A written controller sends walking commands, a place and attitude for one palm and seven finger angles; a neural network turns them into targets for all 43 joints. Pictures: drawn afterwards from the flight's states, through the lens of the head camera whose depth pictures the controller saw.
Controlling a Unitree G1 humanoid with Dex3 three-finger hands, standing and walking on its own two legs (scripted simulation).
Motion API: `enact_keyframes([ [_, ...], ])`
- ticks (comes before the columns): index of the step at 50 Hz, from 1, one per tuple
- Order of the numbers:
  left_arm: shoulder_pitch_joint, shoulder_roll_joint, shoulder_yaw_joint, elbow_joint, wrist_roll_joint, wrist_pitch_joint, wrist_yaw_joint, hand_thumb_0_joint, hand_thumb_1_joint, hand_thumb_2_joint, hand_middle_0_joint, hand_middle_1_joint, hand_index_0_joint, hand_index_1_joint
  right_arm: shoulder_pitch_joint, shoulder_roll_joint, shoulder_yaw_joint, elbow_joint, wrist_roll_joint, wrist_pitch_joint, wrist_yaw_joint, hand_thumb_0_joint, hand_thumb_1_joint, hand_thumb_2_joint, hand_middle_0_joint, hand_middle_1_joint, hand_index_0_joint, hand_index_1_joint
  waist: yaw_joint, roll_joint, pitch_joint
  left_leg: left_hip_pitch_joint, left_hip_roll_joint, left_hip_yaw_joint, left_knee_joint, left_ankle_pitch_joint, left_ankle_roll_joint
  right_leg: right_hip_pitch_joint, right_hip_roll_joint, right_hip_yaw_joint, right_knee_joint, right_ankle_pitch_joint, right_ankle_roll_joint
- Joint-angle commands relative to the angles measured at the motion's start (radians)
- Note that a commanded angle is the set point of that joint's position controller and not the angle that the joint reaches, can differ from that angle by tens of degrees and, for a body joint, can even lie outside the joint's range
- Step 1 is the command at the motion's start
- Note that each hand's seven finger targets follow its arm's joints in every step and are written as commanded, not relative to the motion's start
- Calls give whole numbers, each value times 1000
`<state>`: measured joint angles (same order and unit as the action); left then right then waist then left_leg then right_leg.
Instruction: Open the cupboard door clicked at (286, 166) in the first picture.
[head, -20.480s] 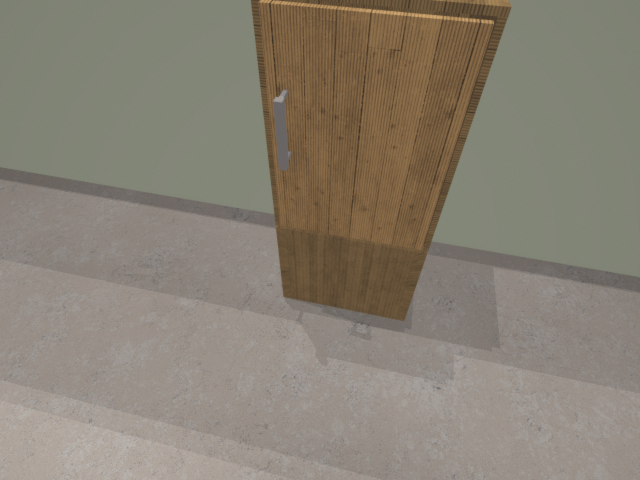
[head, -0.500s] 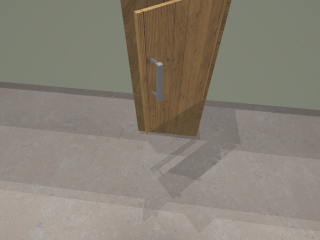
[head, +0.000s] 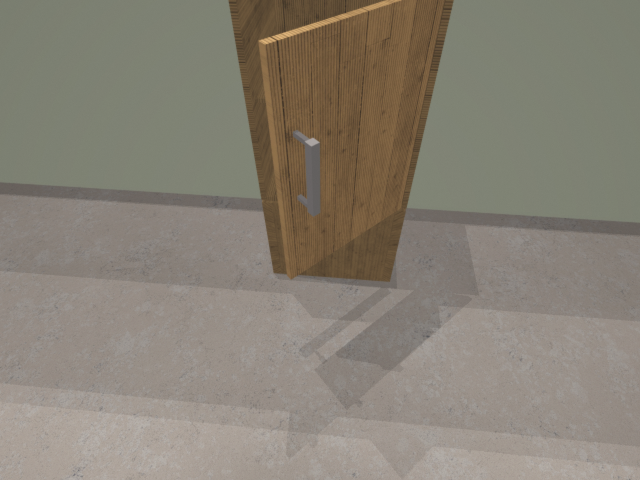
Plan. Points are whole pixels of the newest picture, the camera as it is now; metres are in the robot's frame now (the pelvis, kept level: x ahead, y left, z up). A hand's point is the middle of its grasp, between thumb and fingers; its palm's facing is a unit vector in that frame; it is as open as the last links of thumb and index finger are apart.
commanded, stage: let the arm hang, fingers relaxed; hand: left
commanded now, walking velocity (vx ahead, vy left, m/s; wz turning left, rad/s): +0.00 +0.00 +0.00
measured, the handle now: (306, 175) +0.64 +0.06 -0.01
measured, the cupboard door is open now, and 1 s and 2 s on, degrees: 45 45 45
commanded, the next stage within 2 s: look to check the result in 0.06 s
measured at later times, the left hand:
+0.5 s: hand out of the picture +0.07 +0.21 -0.16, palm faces +0.00 -0.95 -0.31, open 7.4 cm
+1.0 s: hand out of the picture +0.09 +0.18 -0.17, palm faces -0.06 -0.96 -0.27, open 7.4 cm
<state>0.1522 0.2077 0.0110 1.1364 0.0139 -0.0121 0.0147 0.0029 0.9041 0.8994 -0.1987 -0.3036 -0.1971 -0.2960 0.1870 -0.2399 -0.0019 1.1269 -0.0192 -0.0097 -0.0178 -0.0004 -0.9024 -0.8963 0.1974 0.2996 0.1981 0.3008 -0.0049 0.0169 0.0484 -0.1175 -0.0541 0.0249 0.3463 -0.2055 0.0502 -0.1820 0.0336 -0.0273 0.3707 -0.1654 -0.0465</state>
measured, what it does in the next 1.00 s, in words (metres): stands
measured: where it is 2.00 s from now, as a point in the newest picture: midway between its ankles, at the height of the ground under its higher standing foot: outside the picture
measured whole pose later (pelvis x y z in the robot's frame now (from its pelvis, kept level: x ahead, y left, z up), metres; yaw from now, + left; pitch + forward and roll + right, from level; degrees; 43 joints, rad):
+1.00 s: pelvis +0.02 -0.03 +0.00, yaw -5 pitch +0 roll +0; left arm 0.16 0.23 0.04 1.09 0.01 0.03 0.02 0.00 0.90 0.90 -0.20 -0.30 -0.20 -0.30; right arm 0.17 -0.24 -0.02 1.06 -0.02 0.02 -0.04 0.00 -0.90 -0.90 0.20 0.30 0.20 0.30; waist 0.00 0.02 0.07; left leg -0.13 0.02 0.09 0.43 -0.30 0.00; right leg -0.20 0.11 0.03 0.42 -0.20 -0.09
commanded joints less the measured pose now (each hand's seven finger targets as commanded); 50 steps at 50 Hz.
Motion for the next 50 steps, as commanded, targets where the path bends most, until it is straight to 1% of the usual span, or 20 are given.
enact_keyframes([
  [1, 19, 185, 33, -35, -1, -19, 15, 0, 900, 900, -200, -300, -200, -300, 19, -139, -23, -32, 2, -12, -11, 0, -900, -900, 200, 300, 200, 300, 4, 10, -30, -35, 161, -135, -76, 108, -5, 50, -140, 131, -62, 83, -16],
  [5, 5, 192, 31, -35, -3, -21, 14, 0, 900, 900, -200, -300, -200, -300, 9, -149, -24, -30, 1, -12, -11, 0, -900, -900, 200, 300, 200, 300, -1, 15, -52, -12, 160, -133, -76, 135, -11, 67, -147, 133, -62, 123, -18],
  [6, 3, 195, 33, -37, -3, -21, 14, 0, 900, 900, -200, -300, -200, -300, 6, -152, -25, -33, 2, -12, -12, 0, -900, -900, 200, 300, 200, 300, 2, 4, -42, -12, 161, -133, -74, 141, -9, 60, -143, 130, -62, 127, -18],
  [8, -3, 196, 31, -34, -4, -21, 13, 0, 900, 900, -200, -300, -200, -300, 6, -153, -23, -28, 1, -12, -12, 0, -900, -900, 200, 300, 200, 300, -1, 6, -46, -8, 163, -130, -77, 148, -11, 67, -147, 131, -63, 140, -18],
  [10, -8, 200, 31, -36, -5, -22, 14, 0, 900, 900, -200, -300, -200, -300, 7, -161, -25, -30, 1, -11, -12, 0, -900, -900, 200, 300, 200, 300, -3, -15, -53, 0, 163, -130, -78, 144, -12, 73, -146, 135, -68, 145, -19],
  [14, -13, 208, 31, -36, -5, -23, 14, 0, 900, 900, -200, -300, -200, -300, -3, -168, -26, -29, 1, -9, -11, 0, -900, -900, 200, 300, 200, 300, -3, -8, -48, 7, 163, -127, -77, 145, -12, 72, -148, 138, -75, 156, -18],
  [18, -18, 218, 30, -35, -5, -24, 14, 0, 900, 900, -200, -300, -200, -300, -5, -174, -24, -27, 2, -9, -10, 0, -900, -900, 200, 300, 200, 300, -3, -10, -64, 19, 164, -124, -77, 155, -12, 85, -150, 140, -77, 172, -18],
  [21, -20, 225, 32, -37, -5, -26, 15, 0, 900, 900, -200, -300, -200, -300, -10, -179, -26, -30, 4, -6, -10, 0, -900, -900, 200, 300, 200, 300, -3, -36, -55, 18, 162, -122, -75, 138, -11, 81, -147, 141, -88, 165, -15],
  [23, -25, 226, 30, -36, -6, -25, 14, 0, 900, 900, -200, -300, -200, -300, -10, -179, -26, -28, 2, -5, -10, 0, -900, -900, 200, 300, 200, 300, -6, -19, -40, 14, 160, -122, -78, 129, -13, 76, -150, 145, -94, 157, -16],
  [26, -20, 232, 34, -39, -5, -28, 15, 0, 900, 900, -200, -300, -200, -300, -12, -187, -26, -30, 3, -5, -9, 0, -900, -900, 200, 300, 200, 300, -4, -17, -69, 29, 160, -118, -70, 139, -13, 91, -150, 147, -95, 179, -15],
  [30, -27, 237, 33, -37, -7, -29, 15, 0, 900, 900, -200, -300, -200, -300, -13, -189, -26, -30, 3, -6, -10, 0, -900, -900, 200, 300, 200, 300, -6, -22, -71, 31, 162, -116, -74, 161, -15, 105, -154, 148, -90, 227, -14],
  [31, -26, 239, 35, -40, -6, -29, 16, 0, 900, 900, -200, -300, -200, -300, -18, -191, -27, -32, 4, -5, -11, 0, -900, -900, 200, 300, 200, 300, -4, -34, -61, 30, 161, -113, -68, 155, -15, 99, -152, 142, -95, 224, -10],
  [32, -29, 238, 33, -38, -7, -29, 16, 0, 900, 900, -200, -300, -200, -300, -17, -190, -27, -31, 3, -5, -10, 0, -900, -900, 200, 300, 200, 300, -7, -29, -53, 28, 160, -114, -72, 147, -16, 95, -155, 145, -98, 216, -10],
  [38, -30, 243, 35, -40, -8, -30, 16, 0, 900, 900, -200, -300, -200, -300, -17, -195, -28, -31, 2, -2, -11, 0, -900, -900, 200, 300, 200, 300, -8, -13, -65, 34, 160, -107, -68, 133, -18, 106, -156, 156, -107, 219, -5],
  [39, -36, 247, 38, -44, -7, -29, 15, 0, 900, 900, -200, -300, -200, -300, -14, -200, -31, -35, 1, -3, -13, 0, -900, -900, 200, 300, 200, 300, -9, -14, -62, 38, 164, -100, -62, 139, -19, 97, -151, 166, -101, 240, -8],
  [40, -35, 235, 39, -48, -7, -23, 15, 0, 900, 900, -200, -300, -200, -300, -3, -186, -30, -36, 0, -1, -15, 0, -900, -900, 200, 300, 200, 300, -11, -11, -61, 40, 169, -86, -45, 146, -23, 87, -150, 170, -85, 271, -10],
  [42, 0, 168, 33, -47, -7, -1, 19, 0, 900, 900, -200, -300, -200, -300, 46, -104, -20, -31, 1, 13, -20, 0, -900, -900, 200, 300, 200, 300, -14, -18, -63, 31, 169, -48, 0, 141, -35, 72, -151, 184, -49, 328, -2],
  [46, 18, 185, 55, -79, -2, 21, 16, 0, 900, 900, -200, -300, -200, -300, 69, -120, -40, -69, 5, 29, -30, 0, -900, -900, 200, 300, 200, 300, -16, -37, -67, 14, 173, -5, 66, 77, -38, 32, -149, 236, -4, 359, -17],
  [48, 9, 189, 64, -108, 1, 31, 11, 0, 900, 900, -200, -300, -200, -300, 74, -127, -52, -92, 4, 35, -34, 0, -900, -900, 200, 300, 200, 300, -21, -39, -50, 6, 185, -4, 85, 41, -33, -18, -142, 257, 19, 331, -27],
  [50, 3, 185, 68, -134, 2, 39, 5, 0, 900, 900, -200, -300, -200, -300, 74, -131, -60, -112, 2, 38, -36, 0, -900, -900, 200, 300, 200, 300, -23, -24, -36, 8, 208, -16, 82, 3, -20, -81, -120, 263, 49, 271, -24],
])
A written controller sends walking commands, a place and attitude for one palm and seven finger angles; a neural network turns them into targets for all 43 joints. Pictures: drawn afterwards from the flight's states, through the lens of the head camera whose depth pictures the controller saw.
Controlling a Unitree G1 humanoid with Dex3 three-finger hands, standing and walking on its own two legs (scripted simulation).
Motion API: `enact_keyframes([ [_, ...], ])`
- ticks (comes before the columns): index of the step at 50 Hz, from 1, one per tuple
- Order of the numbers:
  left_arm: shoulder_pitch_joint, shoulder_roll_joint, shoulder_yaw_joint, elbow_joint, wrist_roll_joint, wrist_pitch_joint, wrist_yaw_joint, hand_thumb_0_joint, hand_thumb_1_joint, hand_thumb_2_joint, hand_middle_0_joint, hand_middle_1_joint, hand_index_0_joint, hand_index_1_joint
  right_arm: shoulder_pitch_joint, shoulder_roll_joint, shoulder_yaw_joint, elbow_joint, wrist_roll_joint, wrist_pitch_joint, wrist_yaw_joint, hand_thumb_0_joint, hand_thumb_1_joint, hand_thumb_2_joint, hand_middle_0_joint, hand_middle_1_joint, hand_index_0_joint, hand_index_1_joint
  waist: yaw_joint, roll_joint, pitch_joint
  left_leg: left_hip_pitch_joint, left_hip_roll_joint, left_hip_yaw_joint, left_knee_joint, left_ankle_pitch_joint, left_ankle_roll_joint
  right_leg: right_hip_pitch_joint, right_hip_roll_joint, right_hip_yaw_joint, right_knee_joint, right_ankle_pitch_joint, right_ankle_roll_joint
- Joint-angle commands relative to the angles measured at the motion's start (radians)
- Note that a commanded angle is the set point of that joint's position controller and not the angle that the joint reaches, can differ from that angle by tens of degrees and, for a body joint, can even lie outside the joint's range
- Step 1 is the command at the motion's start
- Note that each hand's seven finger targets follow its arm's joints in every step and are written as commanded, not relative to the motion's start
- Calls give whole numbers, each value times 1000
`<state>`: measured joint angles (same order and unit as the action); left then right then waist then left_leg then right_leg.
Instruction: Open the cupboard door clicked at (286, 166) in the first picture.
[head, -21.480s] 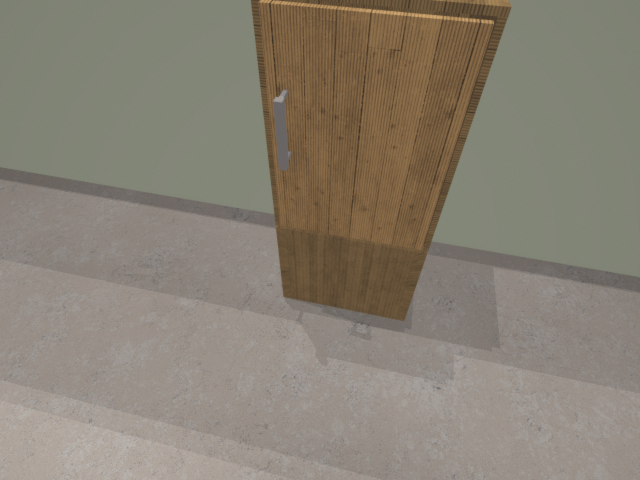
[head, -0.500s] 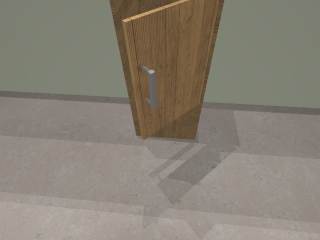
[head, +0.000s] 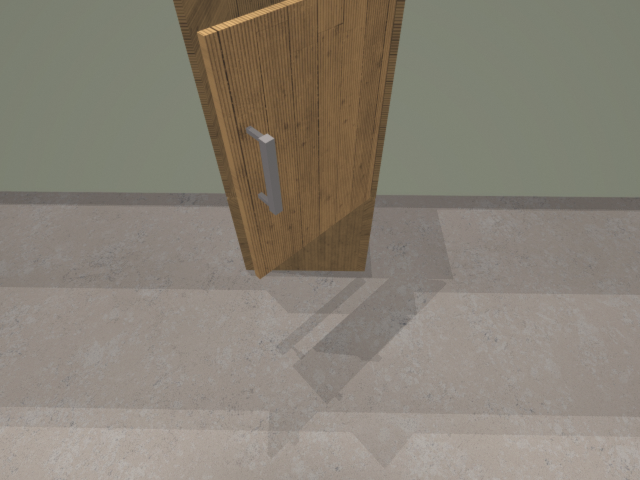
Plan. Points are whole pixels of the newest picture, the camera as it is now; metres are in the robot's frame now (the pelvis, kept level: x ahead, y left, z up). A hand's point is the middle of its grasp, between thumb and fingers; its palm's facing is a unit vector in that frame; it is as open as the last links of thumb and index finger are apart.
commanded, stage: walk to a spot facing it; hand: left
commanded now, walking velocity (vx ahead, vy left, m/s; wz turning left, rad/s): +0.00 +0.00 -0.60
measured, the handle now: (264, 172) +0.61 +0.14 +0.00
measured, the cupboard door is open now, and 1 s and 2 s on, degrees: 45 45 45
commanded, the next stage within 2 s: none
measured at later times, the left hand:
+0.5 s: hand out of the picture +0.08 +0.15 -0.17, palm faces -0.23 -0.94 -0.27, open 7.4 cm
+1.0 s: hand (277, 439) +0.20 +0.08 -0.17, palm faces -0.54 -0.79 -0.29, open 7.4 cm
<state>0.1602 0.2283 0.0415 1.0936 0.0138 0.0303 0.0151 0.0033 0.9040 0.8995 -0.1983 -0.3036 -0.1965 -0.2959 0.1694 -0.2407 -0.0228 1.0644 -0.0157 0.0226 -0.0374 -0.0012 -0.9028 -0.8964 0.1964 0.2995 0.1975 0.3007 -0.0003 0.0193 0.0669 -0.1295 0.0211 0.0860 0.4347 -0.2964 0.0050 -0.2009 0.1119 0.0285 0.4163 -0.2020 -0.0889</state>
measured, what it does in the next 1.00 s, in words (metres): steps on the spot, turning right: right foot, then left foot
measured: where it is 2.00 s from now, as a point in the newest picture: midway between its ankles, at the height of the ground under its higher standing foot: outside the picture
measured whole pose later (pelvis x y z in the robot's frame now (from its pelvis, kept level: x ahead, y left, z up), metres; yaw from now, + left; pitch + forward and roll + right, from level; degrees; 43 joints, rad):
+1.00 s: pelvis -0.01 -0.05 -0.02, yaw -35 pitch +0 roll -1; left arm 0.14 0.27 0.08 0.88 0.02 0.03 -0.03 0.00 0.91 0.90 -0.20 -0.30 -0.19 -0.30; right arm 0.20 -0.26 -0.05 0.90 -0.01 0.04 -0.03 0.00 -0.90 -0.90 0.20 0.30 0.20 0.30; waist 0.01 0.03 0.14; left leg -0.32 0.13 0.06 0.90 -0.54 -0.07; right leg -0.36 0.01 -0.02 0.66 -0.28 -0.02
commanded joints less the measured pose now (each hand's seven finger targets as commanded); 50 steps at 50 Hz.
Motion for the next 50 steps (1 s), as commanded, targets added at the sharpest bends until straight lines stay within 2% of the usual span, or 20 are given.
enact_keyframes([
  [1, -8, 154, 39, -104, 4, -3, 2, 0, 900, 900, -200, -300, -200, -300, 93, -137, -43, -61, -2, 6, -17, 0, -900, -900, 200, 300, 200, 300, -28, -2, -52, 34, 154, -96, -17, 88, 36, -102, -173, 197, 33, 270, 25],
  [4, -33, 117, 42, -151, 4, 10, -15, 0, 900, 900, -200, -300, -200, -300, 96, -177, -60, -81, -15, -6, -21, 0, -900, -900, 200, 300, 200, 300, -22, 153, -22, 51, 363, -264, -160, 230, 154, -245, -70, 51, 380, -141, 61],
  [6, -26, 116, 57, -174, 8, 21, -18, 0, 900, 900, -200, -300, -200, -300, 80, -160, -55, -100, -18, -18, -26, 0, -900, -900, 200, 300, 200, 300, 1, 130, -27, 69, 420, -251, -150, 420, 211, -313, -107, 53, 598, -322, 80],
  [12, 112, 81, 64, -164, 10, 9, -34, 0, 900, 900, -200, -300, -200, -300, 9, -179, -72, -138, -17, -10, -13, 0, -900, -900, 200, 300, 200, 300, 63, 26, -71, -61, 270, 21, 152, 376, 57, 2, -114, -66, 173, -41, 75],
  [13, 172, 151, 79, -151, 17, -5, -25, 0, 900, 900, -200, -300, -200, -300, 6, -147, -72, -158, -4, -4, -9, 0, -900, -900, 200, 300, 200, 300, 85, -173, -82, -166, 152, 85, 371, 163, -8, 88, -220, 136, -13, 251, 28],
  [14, 199, 256, 99, -154, 19, -13, -6, 0, 900, 900, -200, -300, -200, -300, -25, -78, -63, -206, 8, -1, -1, 0, -900, -900, 200, 300, 200, 300, 94, -415, -76, -380, 3, 70, 618, -352, -59, 139, -458, 520, -98, 544, -102],
  [16, 154, 247, 97, -174, 4, -10, 10, 0, 900, 900, -200, -300, -200, -300, -35, -80, -62, -208, 8, 13, 10, 0, -900, -900, 200, 300, 200, 300, 66, -164, -26, -415, 59, -85, 759, -313, -45, 46, -462, 483, -101, 297, -182],
  [20, 68, 185, 86, -214, 14, -17, 18, 0, 900, 900, -200, -300, -200, -300, -50, -55, -56, -204, 7, 13, 9, 0, -900, -900, 200, 300, 200, 300, 20, -132, -96, -364, 42, -106, 669, -189, -62, 17, -335, 400, -58, 317, -130],
  [27, 92, 203, 91, -216, 20, -7, 7, 0, 900, 900, -200, -300, -200, -300, -74, -43, -56, -234, 17, 1, 4, 0, -900, -900, 200, 300, 200, 300, 35, -183, -119, -276, -15, -95, 361, -165, -55, 52, -277, 440, -44, 326, -107],
  [30, 48, 195, 90, -230, 12, 0, 4, 0, 900, 900, -200, -300, -200, -300, -3, -58, -57, -217, 22, -9, -6, 0, -900, -900, 200, 300, 200, 300, -8, -162, -144, -106, -31, -100, 115, -48, -48, -25, -233, 441, 8, 327, -48],
  [31, 25, 180, 85, -237, 7, 1, 3, 0, 900, 900, -200, -300, -200, -300, 39, -78, -62, -204, 22, -16, -10, 0, -900, -900, 200, 300, 200, 300, -34, -143, -158, 38, -3, -104, -8, 33, -44, -121, -201, 404, 46, 256, -3],
  [33, 16, 94, 63, -282, -11, 4, -18, 0, 900, 900, -200, -300, -200, -300, 66, -240, -89, -218, -6, -30, -19, 0, -900, -900, 200, 300, 200, 300, -44, 303, -136, 181, 423, -520, -206, 120, 110, -432, -10, 112, 394, -371, 111],
  [35, -10, 136, 78, -304, 10, 2, -32, 0, 900, 900, -200, -300, -200, -300, 10, -216, -74, -252, -21, -23, -27, 0, -900, -900, 200, 300, 200, 300, -9, 103, -64, -15, 455, -425, -151, 343, 204, -391, -93, 51, 677, -358, 143],
  [39, -10, 98, 65, -282, 7, 12, -50, 0, 900, 900, -200, -300, -200, -300, 1, -158, -60, -252, -25, -29, -19, 0, -900, -900, 200, 300, 200, 300, 10, 212, -89, 53, 265, -119, -20, 671, 113, -371, -113, -27, 643, -280, 152],
  [42, -43, 86, 53, -294, 6, 6, -60, 0, 900, 900, -200, -300, -200, -300, 50, -184, -70, -239, -25, -23, -13, 0, -900, -900, 200, 300, 200, 300, -21, 224, -123, 74, 255, -60, 31, 661, 83, -250, -93, -108, 410, -232, 134],
  [45, 16, 102, 57, -275, 3, -3, -62, 0, 900, 900, -200, -300, -200, -300, 56, -208, -79, -236, -14, -17, -4, 0, -900, -900, 200, 300, 200, 300, 8, 190, -126, 6, 260, -26, 138, 589, 43, -60, -77, -138, 182, -87, 106],
  [46, 93, 141, 65, -252, 5, -10, -57, 0, 900, 900, -200, -300, -200, -300, 41, -203, -81, -247, -6, -16, 2, 0, -900, -900, 200, 300, 200, 300, 49, 102, -146, -87, 226, 9, 260, 482, 5, 88, -97, -106, 58, 95, 87],
  [47, 169, 255, 89, -233, 18, -19, -41, 0, 900, 900, -200, -300, -200, -300, 32, -134, -71, -275, 10, -15, 7, 0, -900, -900, 200, 300, 200, 300, 82, -202, -194, -313, 109, 94, 498, 119, -59, 275, -325, 224, -23, 420, -1],
  [48, 230, 331, 103, -211, 7, -19, -23, 0, 900, 900, -200, -300, -200, -300, -37, -95, -53, -317, 15, -9, 4, 0, -900, -900, 200, 300, 200, 300, 123, -366, -189, -449, 22, 9, 707, -406, -76, 267, -509, 465, -37, 728, -132],
  [50, 127, 281, 93, -240, 7, -6, -7, 0, 900, 900, -200, -300, -200, -300, -25, -106, -53, -295, 19, 0, 3, 0, -900, -900, 200, 300, 200, 300, 73, -275, -109, -476, 88, -106, 780, -315, -60, 117, -448, 402, -76, 259, -167],
])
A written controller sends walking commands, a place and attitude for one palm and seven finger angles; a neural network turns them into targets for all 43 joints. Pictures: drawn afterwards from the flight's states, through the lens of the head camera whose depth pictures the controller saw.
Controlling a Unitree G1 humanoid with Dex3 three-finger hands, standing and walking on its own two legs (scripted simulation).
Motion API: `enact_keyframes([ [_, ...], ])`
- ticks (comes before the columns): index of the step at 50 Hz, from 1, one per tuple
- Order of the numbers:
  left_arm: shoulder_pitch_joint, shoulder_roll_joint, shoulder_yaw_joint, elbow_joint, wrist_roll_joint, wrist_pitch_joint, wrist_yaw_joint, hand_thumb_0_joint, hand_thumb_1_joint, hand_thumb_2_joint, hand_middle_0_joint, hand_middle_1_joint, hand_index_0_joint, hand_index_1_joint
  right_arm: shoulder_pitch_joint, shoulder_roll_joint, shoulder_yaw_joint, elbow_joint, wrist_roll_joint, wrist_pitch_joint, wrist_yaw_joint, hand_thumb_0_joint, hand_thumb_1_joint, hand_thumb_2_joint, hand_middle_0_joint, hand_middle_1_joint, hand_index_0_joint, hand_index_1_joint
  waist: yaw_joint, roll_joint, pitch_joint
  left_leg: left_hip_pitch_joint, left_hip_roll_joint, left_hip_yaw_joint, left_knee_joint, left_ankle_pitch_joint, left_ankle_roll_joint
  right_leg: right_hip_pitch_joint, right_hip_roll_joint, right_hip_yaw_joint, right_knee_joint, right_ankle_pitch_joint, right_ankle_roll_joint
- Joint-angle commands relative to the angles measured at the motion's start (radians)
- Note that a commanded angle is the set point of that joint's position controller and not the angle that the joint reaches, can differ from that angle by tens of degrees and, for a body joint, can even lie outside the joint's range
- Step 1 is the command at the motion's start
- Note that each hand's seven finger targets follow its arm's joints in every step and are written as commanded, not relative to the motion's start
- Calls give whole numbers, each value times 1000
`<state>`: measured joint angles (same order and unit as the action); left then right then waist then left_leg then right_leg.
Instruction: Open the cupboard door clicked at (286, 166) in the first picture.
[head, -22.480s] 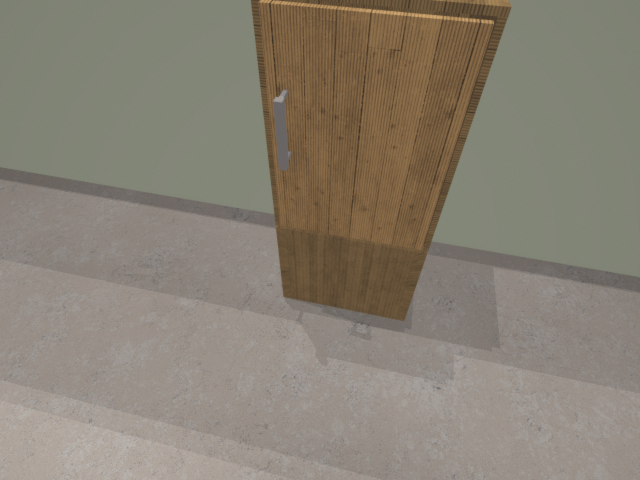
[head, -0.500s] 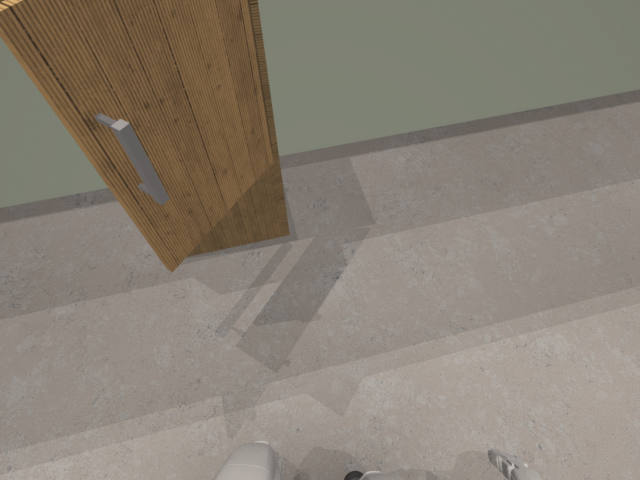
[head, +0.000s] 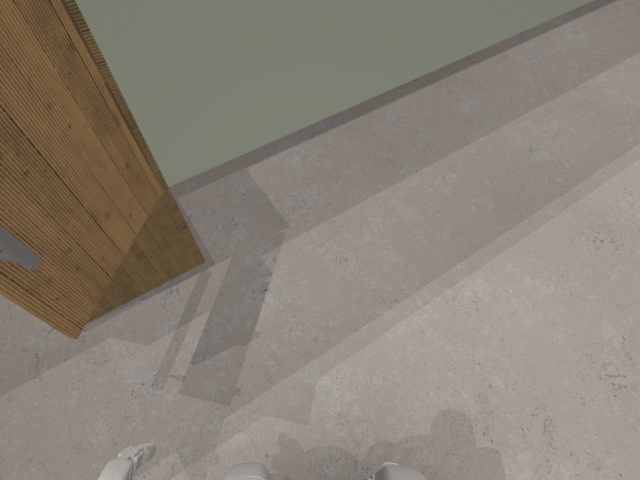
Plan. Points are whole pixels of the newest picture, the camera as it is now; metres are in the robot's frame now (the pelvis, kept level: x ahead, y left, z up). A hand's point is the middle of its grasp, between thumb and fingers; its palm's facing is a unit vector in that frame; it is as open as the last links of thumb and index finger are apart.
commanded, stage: walk to a spot facing it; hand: left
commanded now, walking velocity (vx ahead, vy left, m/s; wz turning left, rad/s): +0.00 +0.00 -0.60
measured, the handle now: out of the picture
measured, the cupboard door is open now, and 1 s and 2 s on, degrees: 45 45 45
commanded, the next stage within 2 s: turn to face it in 1.64 s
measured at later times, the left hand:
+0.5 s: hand (238, 404) +0.22 +0.14 -0.13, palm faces -0.34 -0.92 -0.22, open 7.4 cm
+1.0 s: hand (301, 332) +0.34 +0.06 -0.16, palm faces -0.53 -0.83 -0.18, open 7.4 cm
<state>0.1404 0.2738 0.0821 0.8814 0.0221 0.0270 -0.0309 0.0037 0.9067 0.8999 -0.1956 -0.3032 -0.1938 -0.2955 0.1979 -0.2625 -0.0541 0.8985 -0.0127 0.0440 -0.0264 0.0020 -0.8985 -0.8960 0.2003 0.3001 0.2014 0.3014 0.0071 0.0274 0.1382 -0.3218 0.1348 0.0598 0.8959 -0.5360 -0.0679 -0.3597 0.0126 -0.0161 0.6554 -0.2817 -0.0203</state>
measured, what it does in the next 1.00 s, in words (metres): walks ahead, turning right: left foot, then right foot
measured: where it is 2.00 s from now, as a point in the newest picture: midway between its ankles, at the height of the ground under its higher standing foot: (469, 363)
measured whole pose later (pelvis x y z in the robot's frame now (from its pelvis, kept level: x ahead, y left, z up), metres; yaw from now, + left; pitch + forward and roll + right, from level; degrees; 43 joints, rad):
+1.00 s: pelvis +0.20 -0.09 +0.02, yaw -35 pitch +2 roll +0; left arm 0.25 0.24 0.09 1.00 0.03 0.01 -0.05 0.01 0.91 0.90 -0.20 -0.30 -0.19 -0.30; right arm 0.24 -0.18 -0.02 0.89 -0.04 -0.08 -0.01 0.00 -0.90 -0.90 0.20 0.30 0.20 0.30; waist 0.01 -0.05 0.04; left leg -0.28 0.08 0.12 0.53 -0.28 -0.02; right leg -0.47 -0.02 -0.01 1.17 -0.39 -0.01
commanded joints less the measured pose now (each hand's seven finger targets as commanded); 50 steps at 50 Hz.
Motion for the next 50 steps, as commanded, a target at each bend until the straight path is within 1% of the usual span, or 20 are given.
enact_keyframes([
  [1, 60, 202, 49, -49, 6, 5, 46, 0, 900, 900, -200, -300, -200, -300, -41, -94, -26, -109, 10, -20, -4, 0, -900, -900, 200, 300, 200, 300, 31, -285, -193, -234, -21, -70, 292, -21, 10, 221, -290, 416, -303, 271, -208],
  [9, -30, 177, 33, -69, 1, 11, 35, 0, 900, 900, -200, -300, -200, -300, 114, -49, -15, -38, 8, -29, -1, 0, -900, -900, 200, 300, 200, 300, -59, -160, -176, 133, -118, 8, -306, 241, 8, -27, -153, 352, -245, 101, -104],
  [10, -41, 143, 25, -78, -7, 15, 31, 0, 900, 900, -200, -300, -200, -300, 152, -84, -20, -27, 6, -38, -8, 0, -900, -900, 200, 300, 200, 300, -76, -95, -177, 238, -74, -36, -444, 253, 21, -119, -105, 315, -192, 17, -58],
  [12, -25, 68, 9, -112, -15, 21, 17, 0, 900, 900, -200, -300, -200, -300, 172, -246, -50, -50, -21, -54, -19, 0, -900, -900, 200, 300, 200, 300, -76, 325, -166, 229, 360, -531, -702, 154, 197, -288, 65, 59, 264, -342, 44],
  [14, -25, 82, 25, -122, -6, 4, -4, 0, 900, 900, -200, -300, -200, -300, 93, -227, -39, -96, -30, -62, -20, 0, -900, -900, 200, 300, 200, 300, -27, 60, -161, 87, 349, -448, -686, 188, 263, -197, -34, 81, 432, -258, 49],
  [17, -70, 44, 16, -97, 3, 9, -27, 0, 900, 900, -200, -300, -200, -300, 78, -166, -23, -70, -34, -68, -13, 0, -900, -900, 200, 300, 200, 300, -28, 207, -129, 174, 205, -170, -626, 315, 174, -235, -50, 3, 358, -172, 60],
  [22, -104, 16, -1, -96, 0, -13, -44, 0, 900, 900, -200, -300, -200, -300, 168, -183, -35, -30, -32, -70, 0, 0, -900, -900, 200, 300, 200, 300, -66, 194, -160, 204, 193, -19, -543, 343, 143, -55, -12, -119, 35, -182, 39],
  [24, 7, 41, 9, -52, 1, -22, -39, 0, 900, 900, -200, -300, -200, -300, 146, -180, -34, -30, -25, -69, 5, 0, -900, -900, 200, 300, 200, 300, -5, 102, -193, 101, 158, 50, -382, 292, 97, 186, 23, -140, -164, -55, 14],
  [25, 144, 115, 31, -8, 5, -32, -28, 0, 900, 900, -200, -300, -200, -300, 104, -142, -28, -53, -10, -70, 13, 0, -900, -900, 200, 300, 200, 300, 70, -65, -238, -107, 85, 133, -170, 231, 50, 448, -77, 21, -269, -108, -37],
  [26, 291, 260, 66, 34, 9, -42, -5, 0, 900, 900, -200, -300, -200, -300, -21, -43, -4, -125, 3, -75, 25, 0, -900, -900, 200, 300, 200, 300, 151, -441, -220, -448, -71, 185, 156, -137, -4, 595, -372, 517, -392, -38, -171],
  [27, 327, 271, 69, 43, -10, -42, 16, 0, 900, 900, -200, -300, -200, -300, -99, -97, -10, -152, -4, -73, 18, 0, -900, -900, 200, 300, 200, 300, 171, -319, -180, -535, -33, -16, 276, -124, 7, 547, -430, 601, -403, 41, -249],
  [28, 262, 232, 60, 30, -12, -44, 22, 0, 900, 900, -200, -300, -200, -300, -86, -94, -14, -150, -1, -78, 23, 0, -900, -900, 200, 300, 200, 300, 122, -265, -131, -559, 9, -65, 298, -14, 9, 508, -396, 525, -403, -2, -260],
  [31, 89, 147, 34, -9, 1, -56, 30, 0, 900, 900, -200, -300, -200, -300, -47, -80, -26, -89, -12, -65, 34, 0, -900, -900, 200, 300, 200, 300, 23, -209, -89, -313, 10, -50, 180, 111, -7, 200, -281, 340, -415, -24, -191],
  [40, 101, 146, 39, 22, -3, -71, 13, 0, 900, 900, -200, -300, -200, -300, 4, -45, -22, -69, -7, -99, 36, 0, -900, -900, 200, 300, 200, 300, -26, -145, -124, 63, -105, 36, -344, 309, 2, 105, -176, 284, -325, 15, -140],
  [41, 80, 121, 34, 20, -2, -70, 13, 0, 900, 900, -200, -300, -200, -300, 85, -72, -29, -41, -7, -107, 26, 0, -900, -900, 200, 300, 200, 300, -68, -69, -149, 228, -88, 20, -420, 316, 12, 12, -137, 254, -231, 18, -110],
  [42, 72, 68, 23, 6, -7, -69, 7, 0, 900, 900, -200, -300, -200, -300, 221, -150, -46, -2, -16, -115, 12, 0, -900, -900, 200, 300, 200, 300, -131, 97, -211, 411, 37, -142, -489, 180, 56, -115, -46, 170, -6, -21, -68],
  [43, 100, 6, 6, -9, -17, -68, -2, 0, 900, 900, -200, -300, -200, -300, 351, -257, -67, 22, -39, -120, 5, 0, -900, -900, 200, 300, 200, 300, -162, 380, -288, 535, 341, -534, -629, 31, 168, -308, 73, 1, 366, -315, -4],
  [44, 45, 36, 10, -29, -6, -73, -2, 0, 900, 900, -200, -300, -200, -300, 353, -244, -56, 20, -35, -109, -2, 0, -900, -900, 200, 300, 200, 300, -158, 225, -250, 466, 411, -646, -693, -34, 241, -363, 9, 90, 528, -299, -15],
  [46, 7, 36, 12, -26, 8, -79, -11, 0, 900, 900, -200, -300, -200, -300, 230, -171, -36, -25, -35, -113, 6, 0, -900, -900, 200, 300, 200, 300, -96, 71, -115, 264, 346, -492, -691, 64, 240, -391, -72, 68, 634, -166, -9],
  [50, 3, -24, -1, -11, 9, -50, -36, 0, 900, 900, -200, -300, -200, -300, 194, -89, -8, 14, -26, -134, -2, 0, -900, -900, 200, 300, 200, 300, -39, 136, -103, 263, 197, -104, -651, 554, 164, -332, -106, 2, 451, -30, 25],
])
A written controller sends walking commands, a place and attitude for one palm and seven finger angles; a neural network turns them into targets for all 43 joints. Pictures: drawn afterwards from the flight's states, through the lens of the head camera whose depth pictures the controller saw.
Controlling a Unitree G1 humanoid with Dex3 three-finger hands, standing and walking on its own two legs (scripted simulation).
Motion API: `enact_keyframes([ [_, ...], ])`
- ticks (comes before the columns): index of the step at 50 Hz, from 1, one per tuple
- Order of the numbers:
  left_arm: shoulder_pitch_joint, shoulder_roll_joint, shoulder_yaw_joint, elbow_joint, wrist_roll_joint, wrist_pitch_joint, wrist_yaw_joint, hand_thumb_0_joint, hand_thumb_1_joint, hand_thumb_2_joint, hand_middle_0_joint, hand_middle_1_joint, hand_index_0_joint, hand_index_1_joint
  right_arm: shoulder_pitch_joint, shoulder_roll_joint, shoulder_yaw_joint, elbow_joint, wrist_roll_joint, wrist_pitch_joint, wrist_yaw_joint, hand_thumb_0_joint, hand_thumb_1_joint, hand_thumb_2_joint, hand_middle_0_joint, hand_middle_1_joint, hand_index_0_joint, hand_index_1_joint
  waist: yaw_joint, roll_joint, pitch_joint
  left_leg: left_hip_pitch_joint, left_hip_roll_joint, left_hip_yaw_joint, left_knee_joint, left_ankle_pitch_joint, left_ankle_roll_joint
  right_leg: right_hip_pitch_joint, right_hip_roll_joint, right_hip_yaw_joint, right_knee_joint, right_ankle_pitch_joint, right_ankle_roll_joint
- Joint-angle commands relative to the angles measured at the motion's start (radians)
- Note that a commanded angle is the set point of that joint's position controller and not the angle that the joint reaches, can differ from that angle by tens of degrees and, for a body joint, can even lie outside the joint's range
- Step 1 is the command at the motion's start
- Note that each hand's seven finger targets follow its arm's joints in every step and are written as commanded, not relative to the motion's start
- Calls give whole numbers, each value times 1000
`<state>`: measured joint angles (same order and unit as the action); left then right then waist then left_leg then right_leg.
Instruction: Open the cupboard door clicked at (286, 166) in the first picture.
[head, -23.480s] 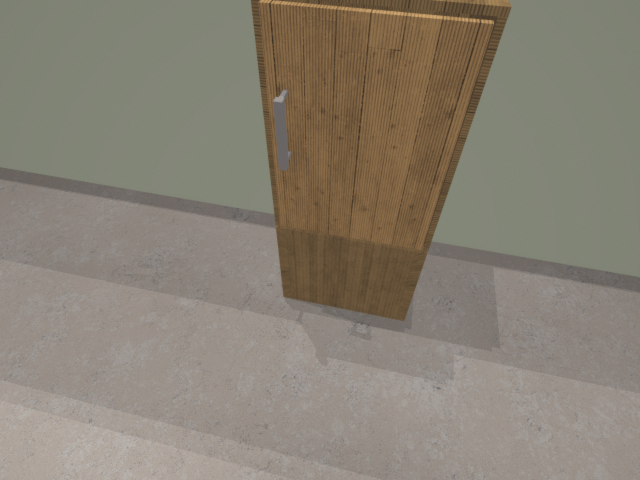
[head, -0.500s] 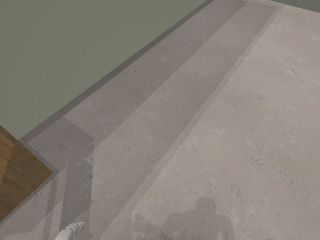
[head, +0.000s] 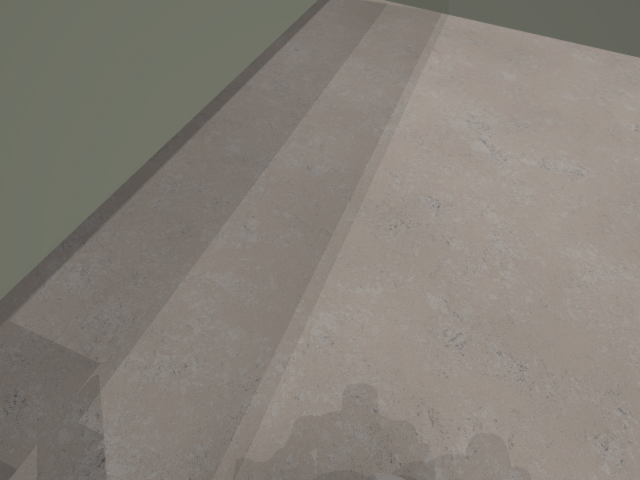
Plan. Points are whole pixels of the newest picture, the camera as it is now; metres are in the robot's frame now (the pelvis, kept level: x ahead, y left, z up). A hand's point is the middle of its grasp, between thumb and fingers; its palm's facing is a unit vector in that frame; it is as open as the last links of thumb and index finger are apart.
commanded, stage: walk to a spot facing it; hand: left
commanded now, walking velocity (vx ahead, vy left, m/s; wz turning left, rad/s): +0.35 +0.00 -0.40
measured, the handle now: out of the picture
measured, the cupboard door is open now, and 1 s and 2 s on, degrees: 45 45 45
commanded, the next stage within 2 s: turn to face it in 0.64 s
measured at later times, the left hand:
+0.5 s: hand (264, 366) +0.30 +0.11 -0.16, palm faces -0.12 -0.97 -0.20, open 7.2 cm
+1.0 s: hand (303, 257) +0.53 +0.06 -0.17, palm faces -0.06 -0.98 -0.21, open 7.4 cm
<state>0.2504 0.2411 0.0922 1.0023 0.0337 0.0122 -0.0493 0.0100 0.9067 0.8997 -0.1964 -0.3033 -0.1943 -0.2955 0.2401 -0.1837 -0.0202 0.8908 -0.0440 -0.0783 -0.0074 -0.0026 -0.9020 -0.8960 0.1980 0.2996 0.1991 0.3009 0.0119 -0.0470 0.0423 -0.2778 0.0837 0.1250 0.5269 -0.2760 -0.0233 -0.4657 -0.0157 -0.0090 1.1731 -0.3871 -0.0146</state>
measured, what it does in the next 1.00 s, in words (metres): walks ahead: right foot, then left foot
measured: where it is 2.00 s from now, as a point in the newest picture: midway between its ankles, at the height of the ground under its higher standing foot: (371, 375)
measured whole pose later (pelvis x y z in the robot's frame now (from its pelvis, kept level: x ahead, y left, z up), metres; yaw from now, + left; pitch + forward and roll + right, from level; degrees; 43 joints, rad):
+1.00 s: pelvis +0.42 -0.11 -0.01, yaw -4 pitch +0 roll +1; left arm 0.14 0.18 0.05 0.98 0.03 -0.03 -0.01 0.00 0.91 0.90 -0.20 -0.30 -0.19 -0.30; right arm 0.33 -0.18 -0.05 1.09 -0.01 0.02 0.00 0.00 -0.92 -0.90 0.20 0.30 0.20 0.30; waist -0.02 0.00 0.06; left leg -0.32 0.05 0.05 0.80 -0.49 -0.02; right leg -0.37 -0.09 -0.10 0.63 -0.26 0.00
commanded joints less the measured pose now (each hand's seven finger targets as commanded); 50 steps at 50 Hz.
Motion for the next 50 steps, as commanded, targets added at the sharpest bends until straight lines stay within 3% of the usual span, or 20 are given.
enact_keyframes([
  [1, -122, -3, -18, -133, -4, -36, -19, 0, 900, 900, -200, -300, -200, -300, 168, -170, -44, 32, 5, -12, -23, 0, -900, -900, 200, 300, 200, 300, -49, 216, -32, 256, 229, -100, -255, 390, 106, -199, -71, -34, -148, 75, 19],
  [6, -184, 5, -26, -143, -5, -32, -21, 0, 900, 900, -200, -300, -200, -300, 177, -185, -54, 60, 4, 9, -5, 0, -900, -900, 200, 300, 200, 300, -55, 221, -33, 175, 226, 8, -240, 250, 96, 31, -20, -133, -482, 132, 1],
  [9, -11, 63, -2, -80, -1, -36, -12, 0, 900, 900, -200, -300, -200, -300, 132, -191, -48, 63, 12, 20, -3, 0, -900, -900, 200, 300, 200, 300, 59, 95, -68, 29, 189, 66, -4, 301, 57, 372, 21, -147, -595, 169, -38],
  [10, 166, 148, 22, -28, 5, -49, 2, 0, 900, 900, -200, -300, -200, -300, 102, -156, -37, 49, 25, 17, 6, 0, -900, -900, 200, 300, 200, 300, 147, -83, -160, -154, 114, 135, 288, 233, 17, 639, -109, 46, -675, 32, -101],
  [11, 297, 275, 53, 4, -2, -54, 24, 0, 900, 900, -200, -300, -200, -300, 78, -85, -25, 1, 41, 15, 13, 0, -900, -900, 200, 300, 200, 300, 182, -372, -233, -398, -41, 109, 635, -329, -21, 759, -403, 537, -874, -3, -217],
  [12, 249, 272, 50, 0, -24, -48, 39, 0, 900, 900, -200, -300, -200, -300, 22, -130, -36, 0, 37, 19, 7, 0, -900, -900, 200, 300, 200, 300, 162, -245, -164, -477, 15, -66, 766, -325, 1, 690, -417, 577, -943, -25, -242],
  [15, -5, 128, 5, -65, -23, -51, 46, 0, 900, 900, -200, -300, -200, -300, 46, -109, -44, 61, 22, 37, 6, 0, -900, -900, 200, 300, 200, 300, 16, -127, -5, -339, 105, -107, 675, -103, -22, 287, -310, 306, -993, -46, -179],
  [17, -40, 84, -6, -65, -15, -67, 50, 0, 900, 900, -200, -300, -200, -300, 96, -75, -40, 98, 13, 53, 12, 0, -900, -900, 200, 300, 200, 300, -26, -88, 3, -237, 99, -83, 552, -65, -28, 201, -262, 187, -1002, 94, -170],
  [26, 84, 94, -4, 30, -15, -97, 44, 0, 900, 900, -200, -300, -200, -300, -69, -41, -40, 41, 21, 29, 35, 0, -900, -900, 200, 300, 200, 300, 12, -27, 2, -241, 35, -32, 131, 51, -22, 411, -243, 133, -958, 315, -174],
  [30, 70, 94, -7, 47, -22, -93, 47, 0, 900, 900, -200, -300, -200, -300, 28, -76, -45, 84, 16, 14, 22, 0, -900, -900, 200, 300, 200, 300, -58, -2, -19, 15, -20, 11, -38, 129, 11, 357, -191, 43, -774, 492, -115],
  [31, 69, 70, -12, 39, -22, -90, 44, 0, 900, 900, -200, -300, -200, -300, 133, -121, -58, 119, 11, 9, 15, 0, -900, -900, 200, 300, 200, 300, -100, 99, -59, 217, 12, -50, -63, 149, 45, 228, -134, 2, -585, 506, -80],
  [33, 65, 11, -35, -9, -29, -95, 38, 0, 900, 900, -200, -300, -200, -300, 357, -256, -83, 164, -3, 15, -6, 0, -900, -900, 200, 300, 200, 300, -158, 338, -199, 491, 411, -578, -218, 196, 260, -123, 46, -75, -28, -171, -16],
  [35, -17, 21, -26, -26, -14, -90, 41, 0, 900, 900, -200, -300, -200, -300, 253, -205, -68, 140, 4, 19, -10, 0, -900, -900, 200, 300, 200, 300, -116, 173, -86, 298, 378, -491, -250, 158, 256, -207, -38, 16, 123, -108, -19],
  [37, -36, 10, -24, -17, -12, -73, 31, 0, 900, 900, -200, -300, -200, -300, 154, -127, -44, 116, 7, 6, -17, 0, -900, -900, 200, 300, 200, 300, -66, 189, 12, 140, 320, -336, -284, 253, 196, -170, -96, 31, 59, -3, 7],
  [40, 5, -45, -40, -6, -14, -50, 29, 0, 900, 900, -200, -300, -200, -300, 101, -126, -32, 124, 13, 2, -24, 0, -900, -900, 200, 300, 200, 300, -16, 184, -22, 64, 209, -140, -234, 542, 161, 33, -89, -39, -288, 15, 35],
  [45, 95, 6, -23, 20, -11, -45, 38, 0, 900, 900, -200, -300, -200, -300, 21, -145, -48, 105, 30, 42, -14, 0, -900, -900, 200, 300, 200, 300, 40, 96, -63, -137, 93, -135, -92, 135, 94, 370, -28, -120, -622, 246, 59],
  [46, 114, 71, -8, 16, -6, -50, 46, 0, 900, 900, -200, -300, -200, -300, 0, -113, -44, 93, 34, 52, -8, 0, -900, -900, 200, 300, 200, 300, 60, -18, -46, -239, 15, -84, 3, -47, 43, 427, -136, 10, -730, 195, 34],
  [47, 135, 169, 13, 6, -1, -48, 55, 0, 900, 900, -200, -300, -200, -300, 3, -65, -37, 74, 34, 63, 0, 0, -900, -900, 200, 300, 200, 300, 79, -231, -44, -314, -76, 9, 216, -265, -6, 421, -375, 254, -887, 148, -51],
  [48, 147, 208, 20, -7, -7, -40, 60, 0, 900, 900, -200, -300, -200, -300, -8, -80, -47, 59, 33, 77, 1, 0, -900, -900, 200, 300, 200, 300, 94, -276, -77, -282, -59, -44, 473, -389, -2, 364, -492, 355, -975, 85, -144],
  [50, 24, 148, 14, -47, -7, -35, 70, 0, 900, 900, -200, -300, -200, -300, 3, -67, -52, 70, 33, 84, 6, 0, -900, -900, 200, 300, 200, 300, 36, -201, -51, -305, -10, -92, 616, -285, -4, 301, -428, 249, -949, 86, -143],
])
